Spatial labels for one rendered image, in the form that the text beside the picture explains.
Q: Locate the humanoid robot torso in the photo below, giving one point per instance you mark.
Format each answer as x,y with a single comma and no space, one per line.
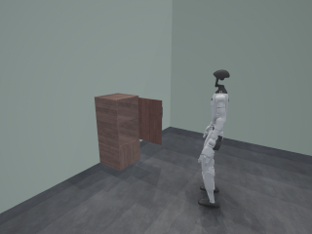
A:
214,113

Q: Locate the left robot upper arm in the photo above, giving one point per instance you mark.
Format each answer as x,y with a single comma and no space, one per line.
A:
220,101

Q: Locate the humanoid robot head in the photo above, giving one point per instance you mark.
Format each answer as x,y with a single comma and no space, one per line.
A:
221,74

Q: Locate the cupboard door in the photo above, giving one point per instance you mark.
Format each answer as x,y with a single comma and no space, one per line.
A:
150,119

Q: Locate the left robot hand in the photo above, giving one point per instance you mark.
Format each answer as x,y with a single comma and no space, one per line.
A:
207,152

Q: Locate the robot left forearm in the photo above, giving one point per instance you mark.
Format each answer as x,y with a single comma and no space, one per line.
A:
216,132

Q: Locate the right robot hand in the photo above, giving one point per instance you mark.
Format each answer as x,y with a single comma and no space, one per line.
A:
208,129

